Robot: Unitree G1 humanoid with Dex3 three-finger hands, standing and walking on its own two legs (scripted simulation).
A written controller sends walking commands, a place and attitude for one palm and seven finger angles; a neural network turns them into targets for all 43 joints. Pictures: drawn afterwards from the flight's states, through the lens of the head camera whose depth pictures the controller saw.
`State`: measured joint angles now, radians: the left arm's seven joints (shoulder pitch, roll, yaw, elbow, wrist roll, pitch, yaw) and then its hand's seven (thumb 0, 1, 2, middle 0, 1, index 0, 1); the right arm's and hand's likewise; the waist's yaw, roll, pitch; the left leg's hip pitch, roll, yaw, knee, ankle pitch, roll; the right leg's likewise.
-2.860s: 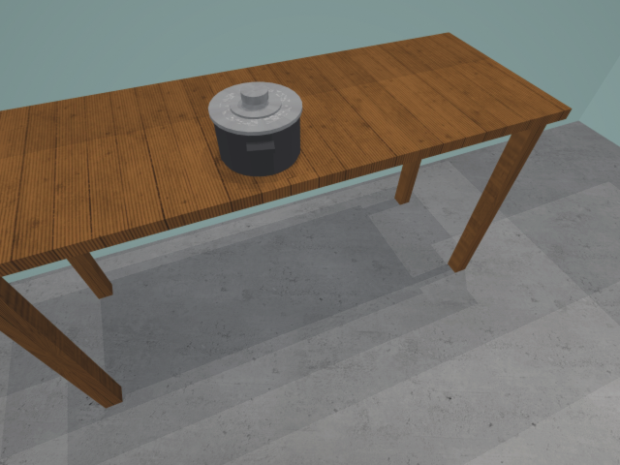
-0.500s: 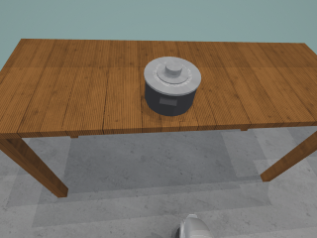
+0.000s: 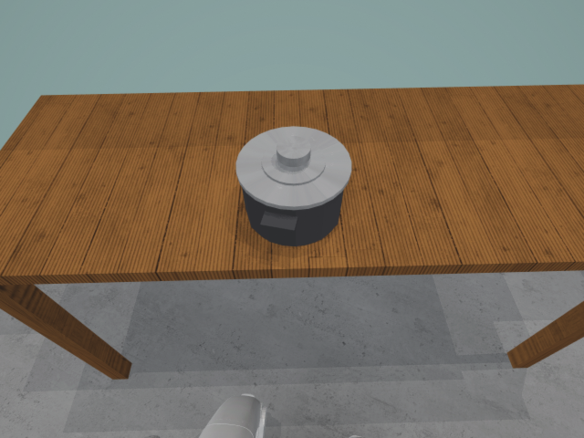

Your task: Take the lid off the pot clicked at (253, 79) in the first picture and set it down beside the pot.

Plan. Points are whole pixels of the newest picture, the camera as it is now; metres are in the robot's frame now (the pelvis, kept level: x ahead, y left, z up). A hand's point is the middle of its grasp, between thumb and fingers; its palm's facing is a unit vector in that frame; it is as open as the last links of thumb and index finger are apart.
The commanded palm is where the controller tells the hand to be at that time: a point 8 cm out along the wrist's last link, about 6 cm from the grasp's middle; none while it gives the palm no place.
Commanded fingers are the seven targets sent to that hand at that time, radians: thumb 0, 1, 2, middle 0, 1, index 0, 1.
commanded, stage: come to a stop and stand still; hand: left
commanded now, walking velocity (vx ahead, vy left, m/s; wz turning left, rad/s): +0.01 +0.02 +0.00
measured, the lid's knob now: (293, 151) +0.50 +0.04 +0.10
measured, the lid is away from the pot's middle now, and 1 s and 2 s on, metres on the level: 0.00 0.00 0.00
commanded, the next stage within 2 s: look again from close up in 1.00 s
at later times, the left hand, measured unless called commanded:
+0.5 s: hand out of the picture -0.05 +0.26 -0.17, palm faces +0.06 -0.98 -0.21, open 7.3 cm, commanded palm none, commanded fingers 0.00 0.90 0.90 -0.20 -0.30 -0.20 -0.30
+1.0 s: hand out of the picture -0.07 +0.22 -0.17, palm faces +0.04 -0.99 -0.15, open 7.3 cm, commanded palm none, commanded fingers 0.00 0.90 0.90 -0.20 -0.30 -0.20 -0.30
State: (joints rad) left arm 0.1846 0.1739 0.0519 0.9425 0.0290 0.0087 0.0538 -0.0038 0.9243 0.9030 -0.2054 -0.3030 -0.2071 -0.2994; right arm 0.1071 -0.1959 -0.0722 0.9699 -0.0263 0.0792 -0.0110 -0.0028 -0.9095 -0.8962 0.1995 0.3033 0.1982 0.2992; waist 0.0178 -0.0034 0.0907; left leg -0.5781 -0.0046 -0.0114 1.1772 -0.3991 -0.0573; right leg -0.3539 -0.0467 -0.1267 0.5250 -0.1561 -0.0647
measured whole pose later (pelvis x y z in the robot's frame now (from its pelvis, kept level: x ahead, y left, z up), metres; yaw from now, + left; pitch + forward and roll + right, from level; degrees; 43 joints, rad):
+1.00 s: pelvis -0.06 +0.06 +0.01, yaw +0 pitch -1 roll +0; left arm 0.31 0.13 0.01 1.12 0.01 -0.01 0.03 0.01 0.92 0.90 -0.20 -0.30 -0.20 -0.30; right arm 0.29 -0.11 -0.01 1.16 -0.01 0.00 -0.03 0.00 -0.91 -0.90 0.20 0.30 0.20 0.30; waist -0.01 -0.02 0.02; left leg -0.20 -0.01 0.03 0.42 -0.20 0.02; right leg -0.13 0.02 -0.02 0.42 -0.27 -0.03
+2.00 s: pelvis -0.05 +0.10 +0.01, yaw +1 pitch -1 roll +0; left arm 0.32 0.18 -0.01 1.05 0.02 0.00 0.04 0.01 0.91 0.90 -0.20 -0.30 -0.20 -0.30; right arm 0.24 -0.15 0.00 1.07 -0.01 -0.02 -0.03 0.00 -0.93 -0.90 0.20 0.30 0.20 0.30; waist 0.01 -0.05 0.03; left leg -0.22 -0.05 0.04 0.48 -0.25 0.07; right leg -0.13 -0.02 -0.01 0.46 -0.31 0.02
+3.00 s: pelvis +0.01 -0.02 +0.00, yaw +4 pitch +0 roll -1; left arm 0.23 0.23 0.06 0.92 0.03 0.04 -0.01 0.02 0.93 0.90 -0.20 -0.30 -0.20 -0.30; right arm 0.25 -0.12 -0.05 1.04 -0.04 0.00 -0.03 0.00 -0.91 -0.90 0.21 0.30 0.20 0.30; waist 0.00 -0.04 0.09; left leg -0.22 0.11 0.01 0.52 -0.31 -0.06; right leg -0.43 -0.05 0.00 0.82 -0.42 0.00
